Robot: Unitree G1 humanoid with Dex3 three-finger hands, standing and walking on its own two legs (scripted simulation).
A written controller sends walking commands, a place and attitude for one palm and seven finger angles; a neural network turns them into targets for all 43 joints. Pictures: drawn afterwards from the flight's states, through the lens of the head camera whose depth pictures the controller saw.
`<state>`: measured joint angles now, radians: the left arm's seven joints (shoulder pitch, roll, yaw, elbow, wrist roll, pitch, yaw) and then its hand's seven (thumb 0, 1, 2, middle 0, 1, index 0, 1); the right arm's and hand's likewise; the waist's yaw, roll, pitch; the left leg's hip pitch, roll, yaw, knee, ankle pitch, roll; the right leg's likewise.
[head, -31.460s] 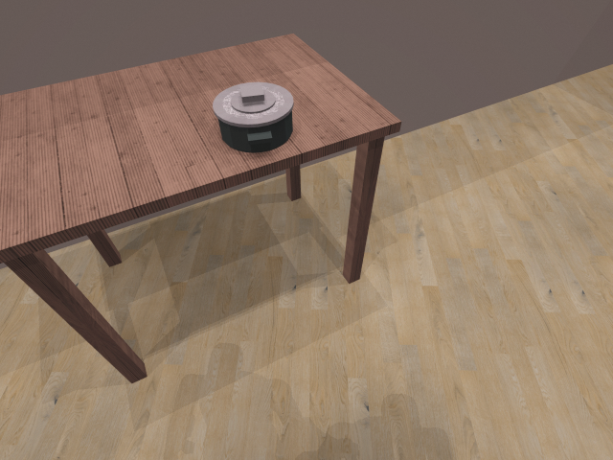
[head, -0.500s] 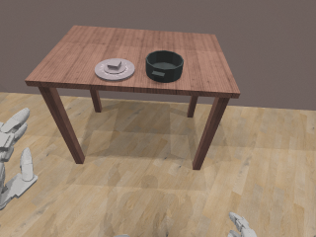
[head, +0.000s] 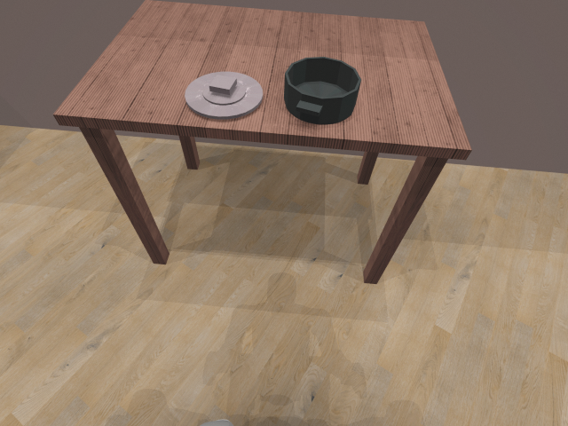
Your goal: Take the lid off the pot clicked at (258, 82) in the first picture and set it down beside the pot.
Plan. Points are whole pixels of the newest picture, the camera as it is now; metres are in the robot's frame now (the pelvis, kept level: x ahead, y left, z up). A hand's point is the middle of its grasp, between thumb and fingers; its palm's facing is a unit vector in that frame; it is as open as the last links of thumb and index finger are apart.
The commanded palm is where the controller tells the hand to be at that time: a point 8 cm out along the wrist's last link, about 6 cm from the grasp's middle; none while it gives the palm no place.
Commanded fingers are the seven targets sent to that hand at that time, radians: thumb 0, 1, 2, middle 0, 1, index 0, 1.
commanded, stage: stop stepping back and stand still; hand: left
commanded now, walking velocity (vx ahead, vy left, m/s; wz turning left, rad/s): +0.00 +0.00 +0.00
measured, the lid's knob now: (223, 84) +0.82 +0.14 +0.01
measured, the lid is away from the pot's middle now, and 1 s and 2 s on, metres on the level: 0.23 0.23 0.23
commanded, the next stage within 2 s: let the arm hang, fingers relaxed in 0.62 s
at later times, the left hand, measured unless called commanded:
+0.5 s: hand out of the picture +0.10 +0.17 -0.16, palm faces -0.03 -0.97 -0.22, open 7.4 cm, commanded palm none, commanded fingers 0.00 0.90 0.90 -0.20 -0.30 -0.20 -0.30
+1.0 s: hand out of the picture +0.10 +0.20 -0.16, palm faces -0.06 -0.97 -0.24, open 7.4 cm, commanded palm none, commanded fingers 0.00 0.90 0.90 -0.20 -0.30 -0.20 -0.30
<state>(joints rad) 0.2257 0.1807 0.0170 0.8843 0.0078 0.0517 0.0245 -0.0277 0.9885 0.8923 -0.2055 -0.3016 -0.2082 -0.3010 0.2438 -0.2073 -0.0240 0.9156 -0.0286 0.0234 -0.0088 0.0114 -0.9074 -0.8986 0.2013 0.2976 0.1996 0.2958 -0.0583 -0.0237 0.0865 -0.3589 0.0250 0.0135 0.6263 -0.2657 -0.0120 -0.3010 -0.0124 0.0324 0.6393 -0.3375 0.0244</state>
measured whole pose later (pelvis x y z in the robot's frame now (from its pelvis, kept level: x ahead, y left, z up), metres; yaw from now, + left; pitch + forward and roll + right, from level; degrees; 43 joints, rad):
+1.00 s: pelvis +0.04 +0.00 +0.02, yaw -2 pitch -1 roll +0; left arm 0.17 0.20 0.03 1.09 0.01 0.01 0.03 0.00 0.90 0.89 -0.20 -0.30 -0.20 -0.30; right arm 0.21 -0.18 -0.05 1.10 -0.01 0.02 -0.03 0.01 -0.91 -0.90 0.20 0.30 0.20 0.30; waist -0.03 0.00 0.09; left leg -0.20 0.04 0.05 0.47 -0.26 -0.01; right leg -0.14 0.00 0.07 0.44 -0.29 0.02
